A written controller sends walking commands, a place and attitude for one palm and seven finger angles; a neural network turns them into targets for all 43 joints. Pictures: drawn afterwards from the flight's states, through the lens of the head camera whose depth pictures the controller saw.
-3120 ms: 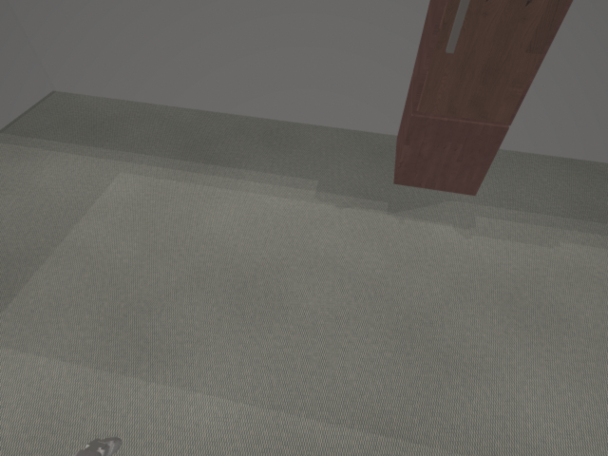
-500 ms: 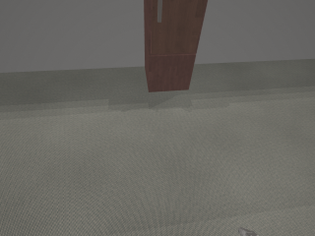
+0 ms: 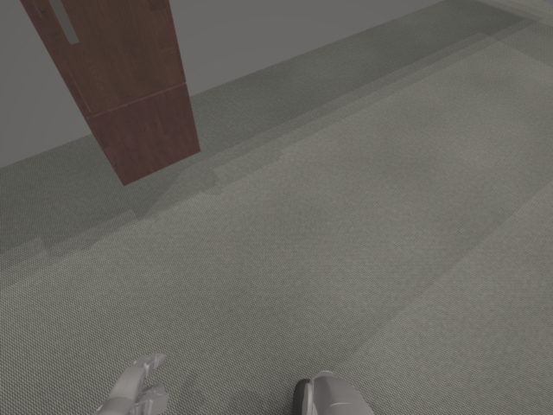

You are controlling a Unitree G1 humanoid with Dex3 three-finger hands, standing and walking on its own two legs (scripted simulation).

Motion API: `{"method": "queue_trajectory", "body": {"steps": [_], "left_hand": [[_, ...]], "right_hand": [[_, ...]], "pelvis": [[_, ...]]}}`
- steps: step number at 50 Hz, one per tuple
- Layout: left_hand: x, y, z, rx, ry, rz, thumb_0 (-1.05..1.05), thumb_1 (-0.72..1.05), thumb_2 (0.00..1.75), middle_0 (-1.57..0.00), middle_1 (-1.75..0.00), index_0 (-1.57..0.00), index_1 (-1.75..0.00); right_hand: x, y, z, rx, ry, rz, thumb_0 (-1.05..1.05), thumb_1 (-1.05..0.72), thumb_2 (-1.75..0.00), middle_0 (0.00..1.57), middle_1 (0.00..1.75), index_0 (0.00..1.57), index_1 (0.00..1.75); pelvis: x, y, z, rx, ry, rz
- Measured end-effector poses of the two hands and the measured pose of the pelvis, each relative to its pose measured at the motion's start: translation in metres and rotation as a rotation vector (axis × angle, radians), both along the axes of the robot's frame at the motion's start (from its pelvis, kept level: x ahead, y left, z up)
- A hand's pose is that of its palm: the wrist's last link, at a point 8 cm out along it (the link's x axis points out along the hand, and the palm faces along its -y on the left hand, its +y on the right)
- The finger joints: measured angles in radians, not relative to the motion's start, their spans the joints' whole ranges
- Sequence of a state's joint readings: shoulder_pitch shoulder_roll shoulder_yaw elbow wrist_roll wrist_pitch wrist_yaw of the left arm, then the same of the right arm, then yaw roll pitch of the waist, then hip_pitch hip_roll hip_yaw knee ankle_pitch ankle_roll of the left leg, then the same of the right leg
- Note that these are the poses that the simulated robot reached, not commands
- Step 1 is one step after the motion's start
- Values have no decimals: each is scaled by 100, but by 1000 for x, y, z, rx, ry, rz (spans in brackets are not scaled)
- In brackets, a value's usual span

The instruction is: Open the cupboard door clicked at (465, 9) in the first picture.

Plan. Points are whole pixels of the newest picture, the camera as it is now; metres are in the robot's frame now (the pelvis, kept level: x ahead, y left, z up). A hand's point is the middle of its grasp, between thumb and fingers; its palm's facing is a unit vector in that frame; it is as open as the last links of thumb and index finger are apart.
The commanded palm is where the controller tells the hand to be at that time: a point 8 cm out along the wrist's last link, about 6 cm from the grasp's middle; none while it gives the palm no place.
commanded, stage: walk to a spot facing it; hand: left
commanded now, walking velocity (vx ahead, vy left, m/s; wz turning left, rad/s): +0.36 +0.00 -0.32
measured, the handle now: (56, 6) +1.10 +0.57 +0.02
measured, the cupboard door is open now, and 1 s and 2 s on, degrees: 0 0 0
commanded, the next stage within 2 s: turn to face it in 0.96 s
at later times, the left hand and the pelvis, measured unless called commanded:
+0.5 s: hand (158, 372) +0.21 +0.19 -0.17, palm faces -0.01 -0.98 -0.20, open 7.3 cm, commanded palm none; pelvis +0.22 +0.00 +0.01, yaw -6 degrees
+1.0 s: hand (204, 202) +0.57 +0.15 -0.16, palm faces -0.31 -0.94 -0.17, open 7.3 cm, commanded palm none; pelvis +0.43 +0.00 +0.01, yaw -20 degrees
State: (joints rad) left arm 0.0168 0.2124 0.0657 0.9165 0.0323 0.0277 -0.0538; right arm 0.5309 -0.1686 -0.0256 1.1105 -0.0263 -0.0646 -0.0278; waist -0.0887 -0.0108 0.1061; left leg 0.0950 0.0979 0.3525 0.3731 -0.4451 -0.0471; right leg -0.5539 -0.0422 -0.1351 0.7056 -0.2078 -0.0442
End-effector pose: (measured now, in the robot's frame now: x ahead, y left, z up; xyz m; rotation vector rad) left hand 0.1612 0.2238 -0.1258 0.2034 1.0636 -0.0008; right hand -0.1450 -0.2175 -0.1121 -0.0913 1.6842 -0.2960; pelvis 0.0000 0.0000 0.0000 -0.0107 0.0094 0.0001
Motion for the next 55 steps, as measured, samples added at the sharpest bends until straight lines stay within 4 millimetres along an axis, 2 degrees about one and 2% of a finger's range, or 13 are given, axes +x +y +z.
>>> {"method": "queue_trajectory", "body": {"steps": [3,6,10,14,17,25,29,31,34,39,44,50,55], "left_hand": [[50,-25,-9,-7,-59,-43,0,92,90,-19,-30,-20,-30],[66,-39,-11,-12,-56,-41,0,91,90,-20,-30,-20,-30],[57,-40,-6,8,49,-20,-1,92,90,-20,-30,-20,-30],[61,-16,6,67,75,40,-3,96,90,-20,-30,-21,-30],[60,-2,9,85,116,63,-3,95,90,-20,-30,-20,-30],[46,20,-10,48,300,148,-1,92,90,-20,-30,-20,-30],[50,30,-26,19,426,154,0,92,90,-20,-30,-20,-30],[66,34,-25,14,460,126,0,92,90,-20,-30,-20,-30],[107,37,-19,7,447,89,0,92,90,-20,-30,-20,-30],[195,34,-13,1,355,34,0,92,90,-20,-30,-20,-30],[290,17,-10,6,268,-43,0,92,90,-19,-30,-20,-30],[414,-27,-8,37,172,-193,0,92,90,-19,-30,-20,-30],[513,-84,-13,58,39,-312,0,92,90,-19,-30,-20,-30]], "right_hand": [[8,0,-9,36,71,-54,1,-90,-90,20,30,20,30],[50,-8,-18,40,32,-74,1,-90,-90,20,30,20,30],[147,-23,-24,21,-164,-44,2,-90,-90,20,30,20,30],[245,-31,-21,16,-358,10,1,-91,-90,20,30,20,30],[308,-36,-15,2,-455,46,1,-92,-90,20,30,20,30],[451,-24,3,-25,-588,168,1,-92,-90,20,30,20,30],[502,-8,3,-63,-645,190,1,-91,-90,20,30,20,30],[508,-2,6,-73,-649,159,1,-91,-90,20,30,20,30],[498,10,6,-74,-592,93,1,-91,-90,20,30,20,30],[465,12,6,-105,-444,-34,-1,-95,-90,21,30,20,30],[433,23,0,-76,-285,-141,0,-93,-90,20,30,20,30],[415,41,-10,-11,-136,-291,1,-92,-90,20,30,20,30],[425,38,-28,56,-44,-398,1,-91,-90,20,30,20,30]], "pelvis": [[34,-15,-14,9,-3,-22],[57,-23,-13,9,-20,-42],[87,-27,1,6,-22,-71],[118,-26,9,1,-9,-86],[144,-21,12,-7,-7,-94],[220,3,8,-28,-8,-103],[258,21,-3,-15,-21,-138],[274,28,0,-14,-31,-162],[299,32,9,-13,-36,-185],[339,34,17,-9,-29,-225],[379,24,16,-2,-24,-274],[428,-1,7,2,-18,-343],[474,-40,-13,12,-20,-391]]}}
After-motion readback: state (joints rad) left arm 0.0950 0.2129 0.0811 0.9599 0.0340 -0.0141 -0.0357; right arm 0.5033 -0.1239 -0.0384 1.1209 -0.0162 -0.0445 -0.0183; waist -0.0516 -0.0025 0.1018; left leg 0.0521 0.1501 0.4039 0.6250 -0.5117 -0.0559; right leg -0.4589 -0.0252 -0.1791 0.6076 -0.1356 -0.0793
